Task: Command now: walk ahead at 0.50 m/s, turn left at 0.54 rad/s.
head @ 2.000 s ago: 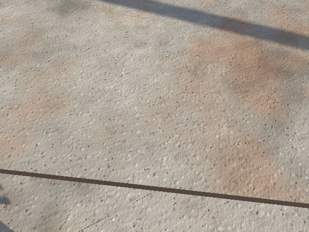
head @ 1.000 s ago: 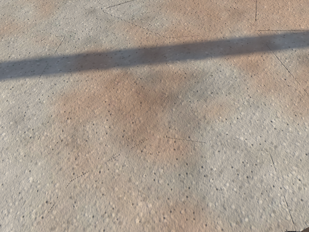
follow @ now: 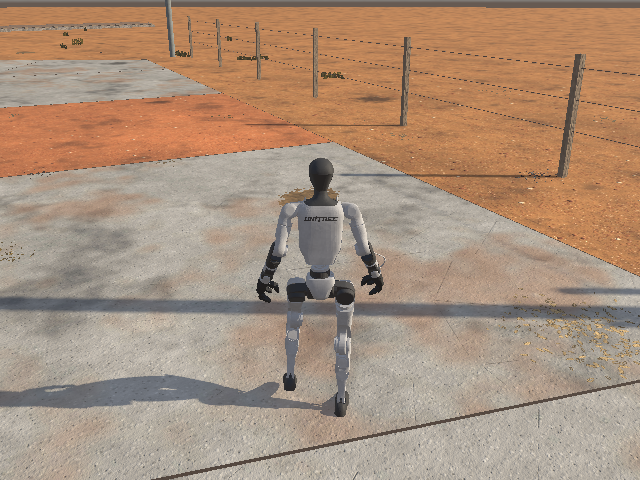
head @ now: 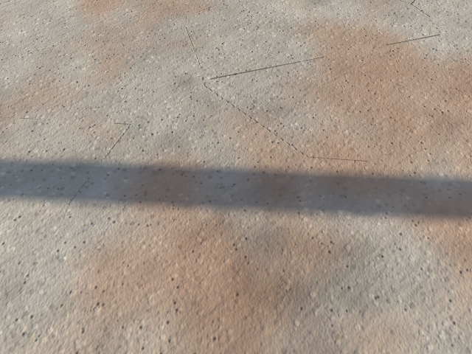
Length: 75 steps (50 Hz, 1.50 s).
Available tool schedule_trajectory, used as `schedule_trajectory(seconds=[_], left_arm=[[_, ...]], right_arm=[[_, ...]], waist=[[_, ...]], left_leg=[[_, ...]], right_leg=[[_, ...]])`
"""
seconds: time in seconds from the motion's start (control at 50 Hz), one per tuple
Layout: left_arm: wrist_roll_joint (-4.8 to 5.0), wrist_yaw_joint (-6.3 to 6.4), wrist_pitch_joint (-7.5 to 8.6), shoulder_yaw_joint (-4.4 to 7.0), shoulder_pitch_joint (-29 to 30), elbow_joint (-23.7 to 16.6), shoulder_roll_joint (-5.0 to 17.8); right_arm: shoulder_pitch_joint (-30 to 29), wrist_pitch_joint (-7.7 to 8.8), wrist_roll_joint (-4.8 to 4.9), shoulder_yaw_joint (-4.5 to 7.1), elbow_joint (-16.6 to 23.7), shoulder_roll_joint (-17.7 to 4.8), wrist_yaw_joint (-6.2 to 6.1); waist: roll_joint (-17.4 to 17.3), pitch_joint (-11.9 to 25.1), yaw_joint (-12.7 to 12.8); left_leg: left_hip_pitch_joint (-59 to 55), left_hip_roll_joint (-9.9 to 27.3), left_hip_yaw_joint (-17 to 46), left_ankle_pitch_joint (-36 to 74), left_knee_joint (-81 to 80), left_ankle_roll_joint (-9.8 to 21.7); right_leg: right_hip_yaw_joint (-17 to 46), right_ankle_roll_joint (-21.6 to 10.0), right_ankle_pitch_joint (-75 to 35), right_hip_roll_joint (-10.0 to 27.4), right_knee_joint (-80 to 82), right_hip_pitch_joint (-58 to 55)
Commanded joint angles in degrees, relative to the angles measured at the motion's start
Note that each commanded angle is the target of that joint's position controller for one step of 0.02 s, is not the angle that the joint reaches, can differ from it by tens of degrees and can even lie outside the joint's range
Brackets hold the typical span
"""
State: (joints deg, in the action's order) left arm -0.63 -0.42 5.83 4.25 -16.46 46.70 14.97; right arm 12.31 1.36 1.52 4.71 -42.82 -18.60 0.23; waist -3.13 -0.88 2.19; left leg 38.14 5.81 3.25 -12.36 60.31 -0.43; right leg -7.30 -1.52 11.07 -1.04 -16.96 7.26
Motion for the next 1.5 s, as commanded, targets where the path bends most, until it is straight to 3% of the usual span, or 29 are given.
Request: schedule_trajectory(seconds=[0.02, 0.16, 0.2, 0.24, 0.26, 0.28, 0.3, 0.32, 0.38, 0.46, 0.56, 0.7, 0.76, 0.78, 0.8, 0.82, 0.84, 0.88, 0.96, 1.1, 1.2, 1.24, 1.28, 1.3, 1.32, 1.34, 1.36, 1.42, 1.5], left_arm=[[0.04, 0.52, 0.99, 1.93, 4.7, -3.7, 8.3], [1.78, 0.9, -0.94, 3.08, 0.1, -0.9, 12.0], [2.28, 1.09, -1.71, 3.54, 0.5, -0.8, 13.7], [2.77, 1.4, -2.62, 3.47, 1.5, -1.1, 14.1], [1.5, 1.64, -2.38, 2.5, 0.5, -1.9, 11.9], [-0.91, 0.98, -0.98, -0.26, -4.4, -5.5, 3.3], [1.06, 0.24, 1.21, 0.0, 0.7, -5.9, 7.4], [3.23, -0.18, 2.14, 0.78, 6.1, -7.6, 10.3], [0.44, 0.64, 2.09, 1.05, 5.2, -6.6, 10.2], [-0.37, 0.66, -0.09, 0.57, 5.9, -7.0, 7.6], [0.17, -0.44, 0.26, -1.0, 15.3, -8.7, 4.6], [0.89, -2.04, 1.42, -0.44, 20.1, -11.1, 7.1], [0.34, -1.53, 1.82, 1.47, 6.6, -7.8, 10.6], [-0.36, -1.24, 1.8, 2.29, -3.1, -6.8, 14.2], [0.05, -1.69, 1.15, 3.14, -7.7, -4.3, 16.3], [1.77, -1.86, 0.94, 1.68, -7.8, -4.3, 11.1], [1.68, -1.53, 0.56, 1.01, -4.0, -4.8, 9.1], [0.45, -1.3, 0.02, 0.2, 1.5, -5.6, 7.5], [0.68, -1.11, 0.61, -0.02, 2.3, -4.7, 7.6], [1.63, -0.23, -0.43, 0.66, -2.2, -1.8, 10.6], [2.13, 0.09, -1.88, 1.03, -5.7, 0.7, 11.7], [2.15, 0.44, -2.48, 1.36, -4.8, 1.0, 12.7], [1.72, 0.69, -2.81, 0.45, -4.1, 0.5, 10.7], [0.63, 0.5, -2.09, -1.31, -7.5, -1.4, 5.6], [1.14, 0.25, -1.06, -2.25, -11.0, -0.8, 3.3], [2.82, -0.06, -0.65, -0.52, -5.9, -1.1, 9.4], [3.34, -0.15, -0.5, -0.11, -1.5, -2.6, 10.4], [2.36, 0.2, -2.15, 0.29, -1.8, -1.9, 8.2], [2.28, 0.61, -4.03, 0.28, -0.7, -2.2, 5.6]], right_arm=[[-0.4, 0.35, -0.12, -0.34, 4.2, -0.3, 0.88], [-11.5, 0.48, -0.2, -0.73, 9.4, -0.7, 3.03], [-10.0, 0.22, -0.4, 0.08, 10.1, -2.3, 3.23], [2.9, -0.12, -0.22, 2.64, 7.2, -6.4, 2.7], [13.0, -0.67, -0.04, 4.78, 4.6, -11.1, 1.59], [10.9, -0.27, 0.39, 5.56, 5.1, -18.1, 1.14], [12.7, 0.74, -0.09, 4.06, 7.3, -13.9, 1.53], [11.1, 1.61, -0.6, 3.01, 6.5, -10.3, 1.85], [1.3, 2.06, -1.31, 1.32, 8.4, -5.5, 1.38], [1.4, 2.49, -1.14, 1.5, 8.0, -6.5, 0.22], [6.0, 2.45, -0.77, 1.2, 5.2, -6.3, -0.72], [11.0, 1.58, -0.61, 1.43, 1.5, -7.2, -0.84], [8.7, 1.0, -0.82, 0.83, 2.0, -6.0, -0.97], [9.4, 1.16, -1.94, -0.31, 3.4, -3.6, -1.06], [16.7, 2.05, -0.63, -1.44, 3.4, 0.5, -0.89], [13.3, 2.58, -0.06, -0.74, 3.0, -4.5, -0.7], [7.1, 2.86, 0.5, -0.08, 4.4, -6.5, -0.48], [2.1, 3.22, -0.83, -0.13, 5.6, -5.4, -0.37], [4.2, 2.33, -0.97, -0.63, 5.0, -1.9, -0.22], [-8.4, 3.26, -0.97, -1.86, 7.9, 0.4, 0.6], [-13.8, 3.87, -0.43, -1.48, 10.2, -1.0, 1.97], [-10.7, 4.04, -0.63, -0.79, 9.6, -2.5, 2.14], [3.7, 3.98, -1.3, 1.49, 5.7, -6.9, 1.33], [11.8, 3.76, -2.64, 2.7, 5.0, -12.2, 0.74], [14.0, 3.37, -1.97, 2.5, 4.2, -11.6, 0.94], [12.4, 3.33, -1.48, 1.23, 4.1, -7.2, 0.82], [8.5, 3.39, -1.2, 0.64, 4.2, -5.9, 0.69], [0.6, 4.5, -2.2, -0.32, 3.9, -2.2, 1.03], [0.0, 5.83, -2.63, 0.32, 1.5, -2.8, 0.64]], waist=[[6.4, -0.8, -1.6], [6.0, -3.9, 1.7], [7.6, -1.8, -0.3], [7.2, 5.6, -8.0], [2.6, 11.0, -12.1], [-13.8, 14.8, -4.7], [-7.0, 22.9, -8.9], [-3.4, 14.9, -9.5], [0.7, 5.5, -2.5], [1.0, 3.4, -1.1], [-0.9, 0.9, -5.5], [-2.5, -1.8, -6.9], [-2.5, 7.0, 0.4], [3.7, 16.1, 3.7], [21.0, 22.0, 1.2], [15.1, 17.9, 3.3], [10.4, 9.6, 3.5], [5.1, 2.2, 0.8], [8.0, 1.8, -2.3], [6.6, -0.9, 1.7], [7.4, -2.5, 2.3], [8.1, -0.6, -0.3], [6.3, 9.0, -7.5], [-3.4, 18.7, -8.5], [-13.2, 24.4, -7.9], [-6.8, 17.1, -9.2], [-4.5, 9.6, -8.1], [-3.6, 2.7, -2.7], [-1.3, -0.1, -1.4]], left_leg=[[2.5, 2.1, 1.5, 8.6, -7.3, -0.3], [0.5, -0.3, -4.5, 8.7, -22.0, 3.1], [-4.6, -3.4, -7.5, 2.7, -23.1, 5.3], [-23.1, -9.0, -10.5, 3.4, -27.2, 8.7], [-41.3, -5.6, -2.4, 5.2, -28.1, 11.6], [-58.4, 9.4, 30.6, -4.0, -33.9, 21.9], [-61.3, 13.5, 44.8, -11.6, -42.5, 24.2], [-56.7, 12.2, 37.1, -7.9, -43.7, 21.3], [-34.7, 6.1, 21.3, 8.3, -44.7, 17.3], [-26.3, 3.5, 14.4, 17.7, -47.6, 17.7], [-24.8, 0.1, 8.0, 12.9, -47.9, 13.3], [-37.6, 6.2, 14.0, 16.0, -42.3, 12.2], [-35.8, 1.6, 10.0, 34.6, -26.9, 8.9], [-24.7, -2.7, 7.2, 21.6, -10.3, 6.5], [-3.8, -11.5, 3.5, -16.3, 8.2, 2.3], [3.7, -9.0, 7.9, -20.4, 13.7, 2.4], [6.8, -6.3, 6.2, -15.3, 14.3, 2.5], [4.1, -2.0, 2.8, -7.9, 8.3, 2.1], [-1.3, 0.6, 0.9, -4.6, 0.2, 0.5], [-4.0, -0.9, -2.3, 15.4, -23.3, -0.6], [-3.7, -2.4, -2.1, 12.1, -29.9, 1.8], [-9.1, -3.9, -3.3, 8.4, -31.7, 3.5], [-32.2, -3.6, -3.2, 10.3, -32.4, 6.9], [-54.6, 11.1, 15.9, 8.4, -30.9, 13.3], [-61.7, 18.1, 35.7, -2.2, -39.0, 17.8], [-56.3, 16.2, 31.8, -9.1, -41.3, 15.1], [-48.0, 14.6, 23.7, -7.4, -43.1, 13.2], [-31.8, 9.2, 10.1, 2.5, -49.4, 11.2], [-28.7, 8.4, 0.4, 12.4, -53.0, 11.5]], right_leg=[[6.6, -9.1, -14.0, 15.9, 9.4, -1.3], [-0.9, -6.2, -17.9, 17.9, 6.2, -9.4], [-2.9, -5.0, -34.0, 18.1, -0.3, -11.6], [-6.1, -2.6, -46.7, 15.5, -18.8, -8.0], [-6.4, 0.2, -32.8, 13.3, -35.8, 5.3], [-2.1, 3.9, 20.3, 1.8, -56.3, 31.6], [11.9, 3.0, 24.0, 0.5, -62.7, 37.2], [12.2, 1.8, 18.5, 2.9, -62.3, 42.0], [12.5, 1.4, 8.1, 8.3, -49.9, 32.0], [10.7, 4.3, 1.8, 7.4, -40.4, 28.6], [9.1, 4.8, -18.0, 4.8, -20.1, 24.3], [9.2, 0.5, -10.4, 3.1, -11.3, 26.5], [7.6, -4.2, -10.8, 2.3, -9.5, 5.5], [18.9, -8.9, -13.3, 12.3, -12.3, -12.1], [44.3, -17.1, 1.1, 22.8, -5.8, -28.9], [48.6, -15.4, 13.0, 22.4, -1.3, -27.7], [40.6, -13.1, 12.9, 20.8, -0.1, -20.6], [30.8, -11.9, 1.8, 16.6, 2.7, -7.4], [22.2, -12.7, -9.6, 13.7, 7.0, 0.2], [12.3, -10.1, -14.4, 10.8, 8.6, 0.4], [13.9, -8.9, -16.0, 15.0, 5.1, -7.4], [13.5, -7.6, -24.8, 15.3, 0.5, -9.5], [9.8, -4.6, -32.0, 10.5, -17.5, -2.6], [6.8, -1.1, -12.5, 4.2, -39.0, 16.8], [12.0, 0.1, 22.8, -1.7, -51.2, 29.8], [15.5, -0.4, 21.2, 1.5, -56.4, 35.5], [13.8, -0.7, 15.6, 4.0, -55.5, 36.9], [13.5, 0.4, 5.3, 8.5, -49.6, 28.8], [14.5, 2.0, -2.0, 8.7, -45.8, 30.8]])
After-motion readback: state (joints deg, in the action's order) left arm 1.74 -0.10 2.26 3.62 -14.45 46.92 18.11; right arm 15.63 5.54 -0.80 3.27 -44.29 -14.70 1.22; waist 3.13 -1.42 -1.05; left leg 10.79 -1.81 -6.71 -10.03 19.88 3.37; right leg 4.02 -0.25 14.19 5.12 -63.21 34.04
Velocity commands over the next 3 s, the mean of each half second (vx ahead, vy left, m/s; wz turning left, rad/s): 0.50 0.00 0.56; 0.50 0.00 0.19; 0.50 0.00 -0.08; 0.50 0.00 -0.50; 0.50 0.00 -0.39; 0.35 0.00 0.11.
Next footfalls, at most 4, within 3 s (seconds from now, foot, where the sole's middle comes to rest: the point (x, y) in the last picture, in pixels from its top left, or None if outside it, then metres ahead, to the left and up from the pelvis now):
0.26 left None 0.29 0.16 -0.78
0.76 right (242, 306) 0.63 0.06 -0.78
1.28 left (140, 251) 0.80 0.39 -0.78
1.84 right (195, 171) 1.15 0.24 -0.78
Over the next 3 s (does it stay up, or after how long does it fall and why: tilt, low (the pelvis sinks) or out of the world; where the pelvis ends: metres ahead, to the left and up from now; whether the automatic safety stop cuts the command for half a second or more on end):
stays up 1.56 0.26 -0.01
